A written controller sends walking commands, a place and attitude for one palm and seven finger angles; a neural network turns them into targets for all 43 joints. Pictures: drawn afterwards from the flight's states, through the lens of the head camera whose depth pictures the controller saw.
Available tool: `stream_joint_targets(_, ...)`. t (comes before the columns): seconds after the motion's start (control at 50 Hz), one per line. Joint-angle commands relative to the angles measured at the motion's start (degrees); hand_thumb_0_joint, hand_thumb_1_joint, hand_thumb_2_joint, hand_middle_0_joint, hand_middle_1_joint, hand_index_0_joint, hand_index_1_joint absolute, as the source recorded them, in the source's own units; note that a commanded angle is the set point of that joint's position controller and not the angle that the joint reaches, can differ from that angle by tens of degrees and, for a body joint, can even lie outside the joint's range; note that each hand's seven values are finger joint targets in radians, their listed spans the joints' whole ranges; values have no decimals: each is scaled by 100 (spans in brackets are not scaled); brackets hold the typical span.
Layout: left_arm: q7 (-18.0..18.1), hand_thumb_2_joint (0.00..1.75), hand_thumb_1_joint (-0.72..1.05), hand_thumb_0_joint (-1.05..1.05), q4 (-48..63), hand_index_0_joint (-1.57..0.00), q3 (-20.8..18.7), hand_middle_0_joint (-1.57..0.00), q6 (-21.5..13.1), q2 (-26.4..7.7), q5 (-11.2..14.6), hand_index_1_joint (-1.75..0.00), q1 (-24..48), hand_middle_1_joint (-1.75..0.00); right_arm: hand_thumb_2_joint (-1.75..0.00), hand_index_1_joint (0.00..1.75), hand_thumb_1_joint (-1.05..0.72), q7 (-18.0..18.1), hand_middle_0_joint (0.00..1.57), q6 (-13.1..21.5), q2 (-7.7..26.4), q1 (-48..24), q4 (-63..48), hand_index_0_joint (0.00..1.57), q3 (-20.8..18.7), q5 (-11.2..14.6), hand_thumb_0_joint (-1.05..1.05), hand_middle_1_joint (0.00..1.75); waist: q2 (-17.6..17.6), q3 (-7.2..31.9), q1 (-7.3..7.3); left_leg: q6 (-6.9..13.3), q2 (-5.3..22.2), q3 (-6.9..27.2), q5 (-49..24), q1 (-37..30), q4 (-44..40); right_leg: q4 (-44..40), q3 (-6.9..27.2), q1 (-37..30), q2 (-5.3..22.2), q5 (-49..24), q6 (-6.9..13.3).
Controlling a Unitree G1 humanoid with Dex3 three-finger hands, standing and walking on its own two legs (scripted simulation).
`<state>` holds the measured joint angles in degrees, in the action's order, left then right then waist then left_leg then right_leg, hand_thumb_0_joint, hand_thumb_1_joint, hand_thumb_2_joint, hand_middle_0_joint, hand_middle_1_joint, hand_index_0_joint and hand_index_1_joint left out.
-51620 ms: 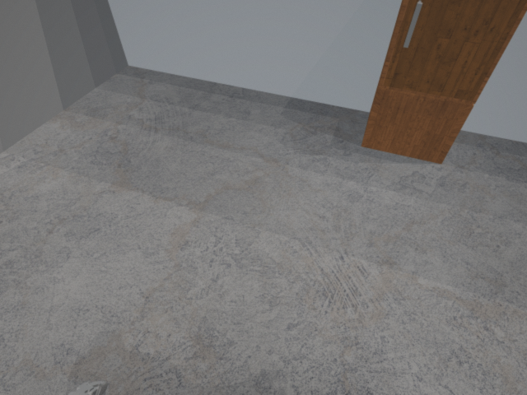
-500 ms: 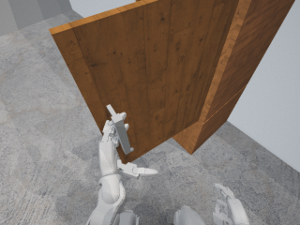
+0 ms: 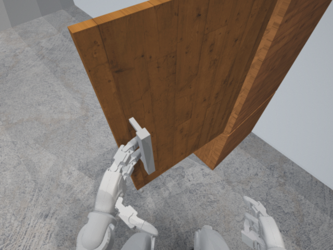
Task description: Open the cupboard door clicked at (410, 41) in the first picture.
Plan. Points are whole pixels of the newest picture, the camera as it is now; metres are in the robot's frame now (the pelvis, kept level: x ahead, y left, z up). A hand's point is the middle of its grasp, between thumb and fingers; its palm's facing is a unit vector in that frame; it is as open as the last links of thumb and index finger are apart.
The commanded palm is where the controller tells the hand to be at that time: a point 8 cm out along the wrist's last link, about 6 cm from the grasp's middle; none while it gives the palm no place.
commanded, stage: slide the hand sideways off the handle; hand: left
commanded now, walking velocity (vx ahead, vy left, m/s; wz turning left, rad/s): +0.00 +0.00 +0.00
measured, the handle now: (142, 148) +0.34 +0.08 +0.05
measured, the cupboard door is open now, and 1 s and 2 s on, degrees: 83 83 83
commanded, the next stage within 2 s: draw the hand back to the body in 0.66 s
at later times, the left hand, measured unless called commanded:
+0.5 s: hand (116, 202) +0.22 +0.12 +0.05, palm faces -0.13 -0.99 -0.03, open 16.1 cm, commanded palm +0.19 +0.18 +0.05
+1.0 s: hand (87, 205) +0.20 +0.16 +0.09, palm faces -0.09 -0.99 -0.08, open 16.3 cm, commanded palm +0.17 +0.22 +0.10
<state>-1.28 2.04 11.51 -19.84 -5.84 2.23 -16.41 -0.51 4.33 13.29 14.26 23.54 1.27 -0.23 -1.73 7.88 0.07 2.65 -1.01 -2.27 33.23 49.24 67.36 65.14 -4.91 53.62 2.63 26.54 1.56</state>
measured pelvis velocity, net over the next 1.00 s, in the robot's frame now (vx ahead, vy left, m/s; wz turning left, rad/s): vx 0.01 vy -0.01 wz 0.01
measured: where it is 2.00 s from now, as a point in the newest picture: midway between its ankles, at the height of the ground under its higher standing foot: outside the picture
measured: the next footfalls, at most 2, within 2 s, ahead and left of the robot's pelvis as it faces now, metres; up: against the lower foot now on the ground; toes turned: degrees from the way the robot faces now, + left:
none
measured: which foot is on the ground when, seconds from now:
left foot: down 0.00-1.00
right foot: down 0.00-1.00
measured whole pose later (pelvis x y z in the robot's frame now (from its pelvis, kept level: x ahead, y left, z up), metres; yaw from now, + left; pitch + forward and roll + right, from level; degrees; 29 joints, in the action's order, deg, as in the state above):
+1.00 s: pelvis +0.01 -0.01 +0.01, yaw +0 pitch +13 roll -2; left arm -16.4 14.2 -7.2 -16.2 -15.4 16.0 -31.4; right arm 3.8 5.4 13.2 15.3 24.0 1.5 2.5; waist -2.9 8.7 -0.2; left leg 1.2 0.7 0.4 33.4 45.3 65.6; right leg 61.5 -7.4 48.4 0.8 26.4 2.6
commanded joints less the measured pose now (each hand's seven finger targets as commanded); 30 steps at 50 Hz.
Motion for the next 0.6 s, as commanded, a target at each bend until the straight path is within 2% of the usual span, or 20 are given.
stream_joint_targets(0.0, -65, 30, -50, 0, 1678, -15, -310, -15, -432, -184, 134, -30, 214, -30, -90, 30, -90, 72, 20, 304, 589, -214, -922, 20, -288, 14, 0, 30, 288, 1452, 52, -228, -34, 542, -1472, -384, -1122, -778, 219, -1363, -203, -974, 103)
stream_joint_targets(0.08, -276, 30, -50, 0, 1809, -15, -284, -15, -391, -177, 235, -30, -242, -30, -90, 30, -90, 101, 20, 342, 592, -191, -958, 20, -287, 34, 0, 30, 319, 1434, 62, -244, -19, 570, -1667, -364, -1074, -711, 186, -1352, -221, -1126, 91)
stream_joint_targets(0.14, -373, 30, -50, 0, 1804, -15, -515, -15, -341, -414, 267, -30, -312, -30, -90, 30, -90, 133, 20, 333, 621, -188, -976, 20, -284, 46, 0, 30, 374, 1235, 98, -230, -33, 549, -1333, -159, -1025, -754, 213, -1251, -220, -860, 72)
stream_joint_targets(0.16, -398, 30, -50, 0, 1877, -15, -522, -15, -338, -438, 257, -30, -286, -30, -90, 30, -90, 152, 20, 343, 626, -217, -983, 20, -283, 53, 0, 30, 261, 1193, 84, -232, -37, 575, -1411, -162, -1018, -720, 203, -1212, -225, -877, 96)
stream_joint_targets(0.18, -434, 30, -50, 0, 1917, -15, -520, -15, -331, -402, 293, -30, -374, -30, -90, 30, -90, 150, 20, 361, 613, -201, -990, 20, -287, 38, 0, 30, 221, 1282, 79, -236, -35, 554, -1436, -198, -984, -692, 203, -1209, -220, -918, 83)
stream_joint_targets(0.2, -465, 30, -50, 0, 1927, -15, -694, -15, -330, -515, 356, -30, -505, -30, -90, 30, -90, 165, 20, 360, 612, -163, -990, 20, -301, 46, 0, 30, 293, 1396, 45, -228, -44, 518, -1434, -170, -947, -713, 229, -1285, -220, -950, 71)
stream_joint_targets(0.22, -507, 30, -50, 0, 1909, -15, -768, -15, -326, -564, 402, -30, -549, -30, -90, 30, -90, 177, 20, 365, 619, -159, -987, 20, -297, 54, 0, 30, 340, 1340, 62, -231, -45, 516, -1407, -141, -935, -730, 235, -1292, -231, -953, 70)
stream_joint_targets(0.26, -585, 30, -50, 0, 2067, -15, -888, -15, -333, -637, 486, -30, -766, -30, -90, 30, -90, 197, 20, 376, 619, -181, -1028, 20, -305, 63, 0, 30, 207, 1494, -24, -244, -56, 525, -1655, -161, -929, -643, 217, -1397, -242, -1138, 93)
stream_joint_targets(0.3, -664, 30, -50, 0, 1999, -15, -1083, -15, -301, -732, 584, -30, -930, -30, -90, 30, -90, 202, 20, 362, 613, -157, -998, 20, -317, 86, 0, 30, 249, 1422, -16, -257, -53, 487, -1642, -117, -893, -665, 227, -1410, -247, -1180, 75)
stream_joint_targets(0.32, -708, 30, -50, 0, 2072, -15, -1040, -15, -315, -676, 612, -30, -964, -30, -90, 30, -90, 207, 20, 365, 609, -165, -1026, 20, -322, 86, 0, 30, 280, 1419, -12, -252, -54, 480, -1692, -121, -885, -664, 233, -1456, -245, -1250, 71)
stream_joint_targets(0.34, -737, 30, -50, 0, 2098, -15, -1124, -15, -317, -727, 658, -30, -1106, -30, -90, 30, -90, 213, 20, 361, 605, -178, -1048, 20, -332, 98, 0, 30, 199, 1408, -52, -254, -58, 462, -1688, -93, -882, -663, 241, -1474, -246, -1236, 72)
stream_joint_targets(0.46, -913, 30, -50, 0, 2212, -15, -1200, -15, -405, -839, 754, -30, -1168, -30, -90, 30, -90, 255, 20, 395, 634, -209, -1050, 20, -349, 110, 0, 30, 85, 1328, 24, -243, -53, 483, -1654, -24, -791, -638, 247, -1310, -271, -1126, 75)
stream_joint_targets(0.54, -1098, 30, -50, 0, 2163, -15, -1316, -15, -462, -951, 849, -30, -1193, -30, -90, 30, -90, 295, 20, 423, 655, -184, -1018, 20, -359, 119, 0, 30, 164, 1235, 75, -225, -56, 462, -1363, 82, -734, -727, 308, -1243, -264, -847, 52)
stream_joint_targets(0.56, -1126, 30, -50, 0, 2123, -15, -1432, -15, -445, -1054, 888, -30, -1141, -30, -90, 30, -90, 320, 20, 422, 668, -204, -1013, 20, -358, 118, 0, 30, 280, 1225, 78, -201, -53, 466, -1319, 196, -704, -759, 341, -1293, -271, -751, 57)
stream_joint_targets(0.58, -1171, 30, -50, 0, 2061, -15, -1524, -15, -441, -1101, 909, -30, -1157, -30, -90, 30, -90, 339, 20, 434, 676, -221, -998, 20, -370, 133, 0, 30, 232, 1224, 60, -206, -51, 438, -1244, 207, -673, -778, 387, -1264, -261, -664, 48)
